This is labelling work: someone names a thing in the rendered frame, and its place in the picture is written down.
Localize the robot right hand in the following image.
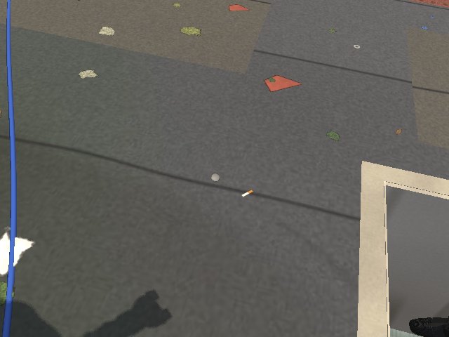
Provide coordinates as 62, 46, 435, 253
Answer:
409, 316, 449, 337

